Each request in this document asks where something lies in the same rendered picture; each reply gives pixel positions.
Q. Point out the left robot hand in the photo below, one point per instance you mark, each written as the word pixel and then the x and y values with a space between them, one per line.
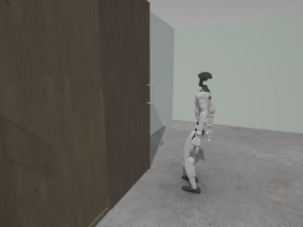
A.
pixel 196 141

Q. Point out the robot left forearm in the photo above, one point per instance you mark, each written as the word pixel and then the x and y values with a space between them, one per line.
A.
pixel 201 125

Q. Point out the robot head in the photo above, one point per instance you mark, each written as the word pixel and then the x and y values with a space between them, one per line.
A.
pixel 204 76

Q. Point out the wardrobe door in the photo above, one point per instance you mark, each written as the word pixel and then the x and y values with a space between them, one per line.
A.
pixel 123 43
pixel 52 171

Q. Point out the robot right forearm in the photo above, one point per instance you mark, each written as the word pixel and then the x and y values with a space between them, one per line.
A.
pixel 210 120

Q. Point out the robot left foot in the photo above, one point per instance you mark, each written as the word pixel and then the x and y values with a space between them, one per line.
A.
pixel 189 188

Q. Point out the right robot upper arm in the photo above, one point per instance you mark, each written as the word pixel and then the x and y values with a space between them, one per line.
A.
pixel 212 107

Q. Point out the left robot upper arm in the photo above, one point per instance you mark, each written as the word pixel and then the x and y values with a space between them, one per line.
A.
pixel 201 99

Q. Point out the right robot hand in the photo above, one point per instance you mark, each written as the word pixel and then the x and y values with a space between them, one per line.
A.
pixel 208 134

